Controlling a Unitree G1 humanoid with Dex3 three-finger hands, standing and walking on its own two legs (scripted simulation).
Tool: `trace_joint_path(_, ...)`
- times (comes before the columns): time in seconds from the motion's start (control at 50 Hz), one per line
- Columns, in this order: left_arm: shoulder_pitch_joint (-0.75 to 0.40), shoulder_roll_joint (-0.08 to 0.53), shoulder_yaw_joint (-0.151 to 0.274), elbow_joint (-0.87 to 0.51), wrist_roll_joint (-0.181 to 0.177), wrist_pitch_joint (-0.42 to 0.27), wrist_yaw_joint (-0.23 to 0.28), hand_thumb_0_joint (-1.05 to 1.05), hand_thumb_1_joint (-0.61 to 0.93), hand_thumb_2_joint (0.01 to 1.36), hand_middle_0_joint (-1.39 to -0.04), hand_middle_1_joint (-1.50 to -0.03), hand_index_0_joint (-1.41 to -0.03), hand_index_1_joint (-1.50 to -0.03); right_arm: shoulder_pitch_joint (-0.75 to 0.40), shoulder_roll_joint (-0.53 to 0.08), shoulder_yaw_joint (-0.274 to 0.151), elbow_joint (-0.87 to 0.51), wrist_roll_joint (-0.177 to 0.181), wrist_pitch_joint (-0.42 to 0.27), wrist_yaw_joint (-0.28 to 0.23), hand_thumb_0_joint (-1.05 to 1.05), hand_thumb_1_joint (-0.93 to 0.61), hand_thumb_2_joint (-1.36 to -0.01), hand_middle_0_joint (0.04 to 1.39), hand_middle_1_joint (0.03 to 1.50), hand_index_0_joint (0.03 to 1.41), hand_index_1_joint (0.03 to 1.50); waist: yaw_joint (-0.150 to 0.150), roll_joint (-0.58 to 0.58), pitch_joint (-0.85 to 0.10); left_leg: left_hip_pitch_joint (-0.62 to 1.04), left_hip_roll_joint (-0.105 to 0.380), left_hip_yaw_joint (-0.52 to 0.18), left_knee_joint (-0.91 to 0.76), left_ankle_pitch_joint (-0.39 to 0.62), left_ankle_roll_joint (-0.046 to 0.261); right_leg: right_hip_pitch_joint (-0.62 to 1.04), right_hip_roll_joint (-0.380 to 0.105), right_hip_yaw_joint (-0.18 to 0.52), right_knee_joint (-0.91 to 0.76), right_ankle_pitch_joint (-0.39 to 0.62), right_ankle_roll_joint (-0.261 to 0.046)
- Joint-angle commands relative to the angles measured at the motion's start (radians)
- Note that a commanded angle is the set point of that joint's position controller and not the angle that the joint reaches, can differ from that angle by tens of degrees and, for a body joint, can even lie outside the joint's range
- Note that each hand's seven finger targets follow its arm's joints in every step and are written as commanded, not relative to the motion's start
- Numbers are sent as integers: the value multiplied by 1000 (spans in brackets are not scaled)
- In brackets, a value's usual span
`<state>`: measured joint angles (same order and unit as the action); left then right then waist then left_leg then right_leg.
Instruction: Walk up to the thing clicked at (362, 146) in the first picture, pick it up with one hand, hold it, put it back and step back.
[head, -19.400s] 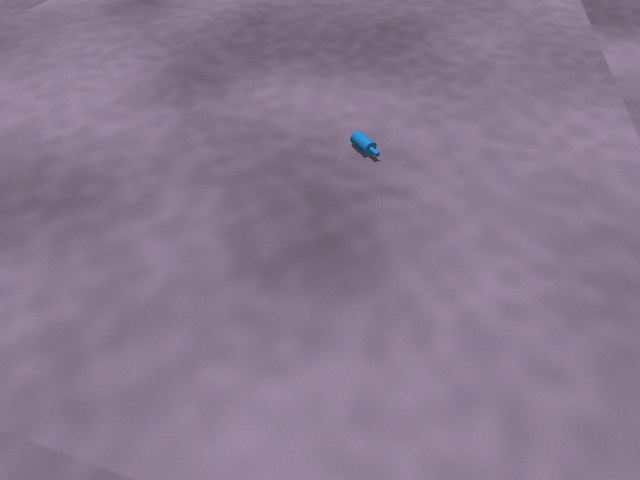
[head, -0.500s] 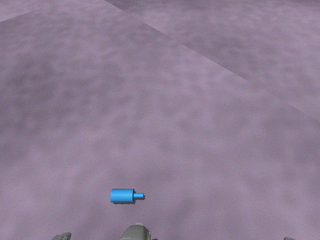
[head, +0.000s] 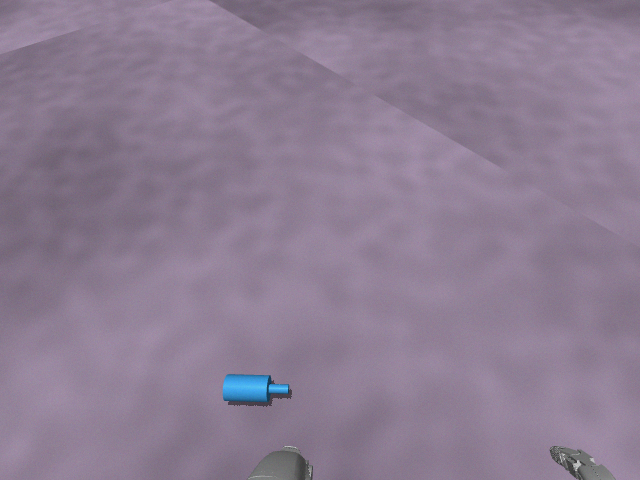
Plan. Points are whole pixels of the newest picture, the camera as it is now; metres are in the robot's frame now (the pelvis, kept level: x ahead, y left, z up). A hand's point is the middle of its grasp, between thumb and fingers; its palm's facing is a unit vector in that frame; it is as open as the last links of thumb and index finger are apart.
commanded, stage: walk up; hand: left
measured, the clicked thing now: (257, 388) +0.45 +0.26 -0.71
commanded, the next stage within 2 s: stand in 1.76 s
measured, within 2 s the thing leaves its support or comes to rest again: neither
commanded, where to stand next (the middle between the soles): +0.07 +0.01 m, yaw +1 degrees
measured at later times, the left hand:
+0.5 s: hand out of the picture +0.05 +0.28 -0.13, palm faces +0.04 -0.94 -0.34, open 7.4 cm
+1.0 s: hand out of the picture +0.08 +0.28 -0.12, palm faces +0.07 -0.93 -0.37, open 7.4 cm
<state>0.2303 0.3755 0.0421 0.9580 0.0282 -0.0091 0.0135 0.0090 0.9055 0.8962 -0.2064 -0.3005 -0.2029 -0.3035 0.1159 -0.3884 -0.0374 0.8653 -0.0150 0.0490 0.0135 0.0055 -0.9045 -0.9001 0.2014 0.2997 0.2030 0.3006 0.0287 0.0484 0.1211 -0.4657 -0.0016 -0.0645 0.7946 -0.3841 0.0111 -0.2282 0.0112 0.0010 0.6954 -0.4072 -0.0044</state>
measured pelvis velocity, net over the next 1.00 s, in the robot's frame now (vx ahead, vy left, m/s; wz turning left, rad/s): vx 0.01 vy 0.01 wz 0.07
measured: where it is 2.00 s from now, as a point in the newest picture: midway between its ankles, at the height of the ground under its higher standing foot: outside the picture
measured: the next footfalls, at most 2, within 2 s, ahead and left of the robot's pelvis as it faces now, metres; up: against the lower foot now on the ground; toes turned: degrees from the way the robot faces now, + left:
left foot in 0.18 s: +0.04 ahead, +0.14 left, +0.00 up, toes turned -1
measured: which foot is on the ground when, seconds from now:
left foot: up 0.00-0.16, down 0.18-1.00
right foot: down 0.00-1.00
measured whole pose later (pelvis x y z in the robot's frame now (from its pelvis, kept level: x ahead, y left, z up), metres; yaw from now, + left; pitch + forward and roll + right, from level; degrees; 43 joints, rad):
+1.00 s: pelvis +0.01 +0.01 +0.03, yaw +4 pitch -3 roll +0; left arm 0.11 0.36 0.02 1.10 0.01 -0.03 0.00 0.01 0.90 0.90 -0.21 -0.30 -0.20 -0.30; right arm 0.09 -0.36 -0.01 1.08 -0.01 -0.01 0.02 0.01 -0.91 -0.90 0.20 0.30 0.20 0.30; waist 0.01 0.01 0.05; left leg -0.16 -0.01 -0.09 0.45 -0.24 -0.01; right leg -0.10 -0.03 -0.03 0.41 -0.27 0.02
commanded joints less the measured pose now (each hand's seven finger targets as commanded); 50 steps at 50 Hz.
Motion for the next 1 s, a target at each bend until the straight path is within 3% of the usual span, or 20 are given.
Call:
trace_joint_path(0.0, -118, 266, 65, -109, 1, -46, 20, 0, 900, 900, -200, -300, -200, -300, -14, -191, -66, -54, 17, -26, -6, 0, -900, -900, 200, 300, 200, 300, -37, -147, -3, 34, -32, -86, 133, -71, 5, -91, -289, 246, -307, 409, -195)
trace_joint_path(0.04, -94, 269, 70, -99, 6, -50, 16, 0, 900, 900, -200, -300, -200, -300, 20, -169, -55, -42, 19, -33, -2, 0, -900, -900, 200, 300, 200, 300, -27, -214, -56, 54, -30, -49, 102, -28, -4, -15, -252, 182, -272, 497, -164)
trace_joint_path(0.08, -75, 268, 67, -106, 11, -47, 9, 0, 900, 900, -200, -300, -200, -300, 5, -168, -48, -37, 12, -45, 0, 0, -900, -900, 200, 300, 200, 300, -5, -238, -87, 116, -12, 24, -75, -38, -6, 25, -228, 159, -249, 427, -146)
trace_joint_path(0.14, -94, 245, 55, -107, -5, -26, -2, 0, 900, 900, -200, -300, -200, -300, 70, -157, -51, 19, 0, -68, -3, 0, -900, -900, 200, 300, 200, 300, -38, -217, -143, 301, -35, 66, -392, 109, -3, 18, -189, 91, -140, 331, -106)
trace_joint_path(0.16, -83, 214, 42, -113, -9, -21, -4, 0, 900, 900, -200, -300, -200, -300, 91, -182, -62, 30, -8, -78, -9, 0, -900, -900, 200, 300, 200, 300, -46, -169, -172, 410, 7, -25, -432, 159, 20, -55, -170, 83, -67, 304, -74)
trace_joint_path(0.18, -47, 168, 28, -115, -21, -18, -5, 0, 900, 900, -200, -300, -200, -300, 91, -224, -70, 26, -19, -89, -16, 0, -900, -900, 200, 300, 200, 300, -30, -30, -207, 498, 154, -251, -465, 232, 71, -165, -94, 35, 46, 185, -27)
trace_joint_path(0.2, -33, 160, 24, -101, -29, -11, -3, 0, 900, 900, -200, -300, -200, -300, 51, -285, -75, 12, -13, -92, -15, 0, -900, -900, 200, 300, 200, 300, -14, 58, -200, 441, 290, -428, -473, 109, 177, -213, -33, -19, 36, -86, -4)
trace_joint_path(0.22, -47, 210, 38, -70, -20, -14, 3, 0, 900, 900, -200, -300, -200, -300, 27, -314, -82, 16, -1, -89, -10, 0, -900, -900, 200, 300, 200, 300, -22, 69, -163, 280, 317, -445, -481, 7, 234, -96, -68, 25, 47, -123, -14)
trace_joint_path(0.24, -33, 218, 40, -58, -18, -23, -1, 0, 900, 900, -200, -300, -200, -300, -18, -281, -68, 14, 2, -83, -8, 0, -900, -900, 200, 300, 200, 300, 7, 40, -139, 198, 264, -351, -458, 7, 206, -10, -71, 28, -41, -86, -24)
trace_joint_path(0.26, -20, 205, 37, -54, -16, -31, -7, 0, 900, 900, -200, -300, -200, -300, -43, -241, -50, 6, 1, -80, -3, 0, -900, -900, 200, 300, 200, 300, 14, 45, -142, 190, 181, -206, -426, 42, 146, 43, -62, 16, -156, -32, -29)
trace_joint_path(0.3, 1, 226, 41, -36, -12, -48, -4, 0, 900, 900, -200, -300, -200, -300, -64, -175, -26, 8, 13, -78, -2, 0, -900, -900, 200, 300, 200, 300, 25, 24, -118, 127, 68, -87, -319, 137, 41, 95, -118, 122, -298, 108, -55)
trace_joint_path(0.32, -15, 257, 49, -31, -10, -49, -2, 0, 900, 900, -200, -300, -200, -300, -45, -174, -25, 21, 15, -75, 1, 0, -900, -900, 200, 300, 200, 300, 12, -21, -91, 80, 30, -59, -277, 82, 17, 98, -163, 198, -353, 45, -83)
trace_joint_path(0.34, -49, 281, 51, -30, -9, -46, -2, 0, 900, 900, -200, -300, -200, -300, -10, -168, -24, 41, 10, -70, 4, 0, -900, -900, 200, 300, 200, 300, -8, -45, -68, 82, 6, -37, -268, -36, 10, 49, -216, 265, -390, -122, -115)
trace_joint_path(0.36, -93, 286, 48, -38, -5, -42, -4, 0, 900, 900, -200, -300, -200, -300, 23, -171, -26, 63, 6, -66, 5, 0, -900, -900, 200, 300, 200, 300, -32, -53, -59, 135, 4, -24, -269, -89, 13, -19, -237, 268, -416, -283, -133)
trace_joint_path(0.38, -126, 279, 44, -45, -1, -37, -7, 0, 900, 900, -200, -300, -200, -300, 44, -178, -32, 79, 2, -66, 5, 0, -900, -900, 200, 300, 200, 300, -49, -79, -31, 183, 0, -27, -283, -98, 18, -93, -225, 247, -424, -330, -124)
trace_joint_path(0.4, -145, 259, 40, -48, -5, -34, -9, 0, 900, 900, -200, -300, -200, -300, 57, -182, -33, 88, 1, -69, 6, 0, -900, -900, 200, 300, 200, 300, -55, -82, -7, 209, 19, -52, -342, -75, 23, -119, -184, 191, -412, -299, -98)
trace_joint_path(0.44, -143, 216, 28, -35, -14, -36, -12, 0, 900, 900, -200, -300, -200, -300, 27, -194, -29, 87, -1, -83, 7, 0, -900, -900, 200, 300, 200, 300, -35, -42, 4, 176, 84, -160, -437, -46, 50, -82, -92, 84, -322, -77, -49)
trace_joint_path(0.48, -114, 208, 28, -11, -20, -40, -15, 0, 900, 900, -200, -300, -200, -300, 1, -195, -21, 86, 1, -93, 4, 0, -900, -900, 200, 300, 200, 300, -11, -22, -36, 152, 122, -197, -478, 10, 57, 17, -71, 50, -287, 48, -41)
trace_joint_path(0.68, -121, 204, 12, 48, -27, -42, -8, 0, 900, 900, -200, -300, -200, -300, -21, -194, -17, 124, 11, -95, -13, 0, -900, -900, 200, 300, 200, 300, -14, 26, -198, 313, 106, -95, -420, 427, 39, 159, -113, 33, -319, 329, -26)
trace_joint_path(0.98, -173, 211, 19, 83, -19, -38, 0, 0, 900, 900, -200, -300, -200, -300, -59, -177, -15, 155, 10, -74, -12, 0, -900, -900, 200, 300, 200, 300, -26, -67, -146, 311, 79, -62, -398, 421, 31, 153, -131, 37, -357, 359, -28)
